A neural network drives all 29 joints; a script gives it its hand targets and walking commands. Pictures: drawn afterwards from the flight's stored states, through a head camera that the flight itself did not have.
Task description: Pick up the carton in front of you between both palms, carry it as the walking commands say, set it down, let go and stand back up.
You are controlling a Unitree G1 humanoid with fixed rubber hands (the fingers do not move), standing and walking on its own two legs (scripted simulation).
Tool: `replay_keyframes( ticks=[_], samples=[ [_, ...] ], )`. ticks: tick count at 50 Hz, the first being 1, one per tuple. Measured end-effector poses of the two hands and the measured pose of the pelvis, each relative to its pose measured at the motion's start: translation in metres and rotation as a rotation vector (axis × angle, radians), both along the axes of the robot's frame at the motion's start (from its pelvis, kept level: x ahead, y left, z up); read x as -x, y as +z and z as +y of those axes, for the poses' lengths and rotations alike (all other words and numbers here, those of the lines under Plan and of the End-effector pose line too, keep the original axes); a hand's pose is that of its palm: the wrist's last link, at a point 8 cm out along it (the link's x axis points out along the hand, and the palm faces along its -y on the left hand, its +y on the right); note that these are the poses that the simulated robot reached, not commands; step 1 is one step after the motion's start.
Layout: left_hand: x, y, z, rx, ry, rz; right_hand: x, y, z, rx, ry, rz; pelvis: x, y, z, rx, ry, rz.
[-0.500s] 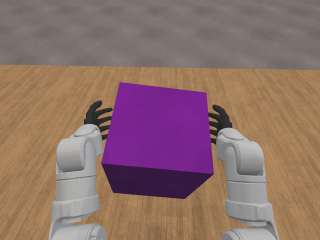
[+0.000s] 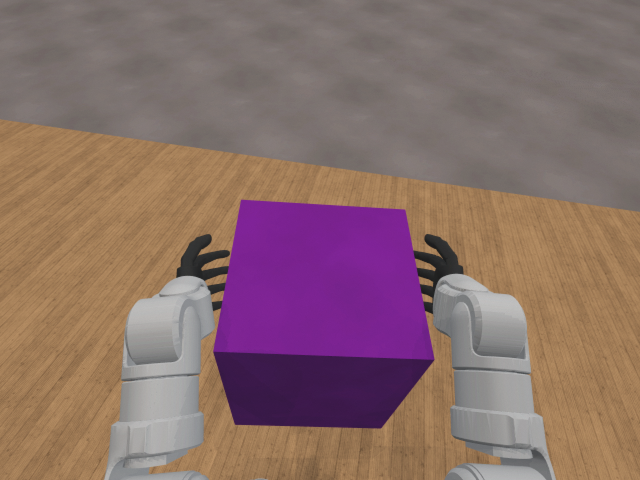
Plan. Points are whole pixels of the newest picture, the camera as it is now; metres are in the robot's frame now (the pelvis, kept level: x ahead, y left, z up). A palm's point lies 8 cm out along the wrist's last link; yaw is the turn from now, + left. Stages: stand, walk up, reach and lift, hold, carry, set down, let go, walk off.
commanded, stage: carry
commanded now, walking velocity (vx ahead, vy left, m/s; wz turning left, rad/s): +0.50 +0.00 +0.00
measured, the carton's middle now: (316, 322) +0.34 +0.04 +0.00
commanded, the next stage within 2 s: none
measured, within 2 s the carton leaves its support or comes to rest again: neither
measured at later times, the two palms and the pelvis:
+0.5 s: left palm (269, 133) +0.69 +0.14 +0.06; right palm (432, 155) +0.64 -0.15 +0.06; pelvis +0.33 +0.03 -0.03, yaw -2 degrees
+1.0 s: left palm (276, 85) +0.98 +0.17 -0.01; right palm (395, 89) +1.00 -0.12 -0.01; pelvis +0.64 -0.01 -0.09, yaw +1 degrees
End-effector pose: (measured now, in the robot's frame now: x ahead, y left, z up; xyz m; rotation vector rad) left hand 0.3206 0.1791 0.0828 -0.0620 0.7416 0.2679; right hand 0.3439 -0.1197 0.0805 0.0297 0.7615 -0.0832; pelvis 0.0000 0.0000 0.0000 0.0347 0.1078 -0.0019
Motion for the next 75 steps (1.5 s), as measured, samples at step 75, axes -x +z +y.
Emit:
replay_keyframes(
  ticks=[75],
  samples=[
    [-1.009, -0.093, -0.069, -0.019, -0.112, -0.175, -0.970, -0.091, -0.063, 0.025, -0.185, -0.172, -0.976, -0.145, -0.012, 0.007, -0.001, -0.045]
  ],
)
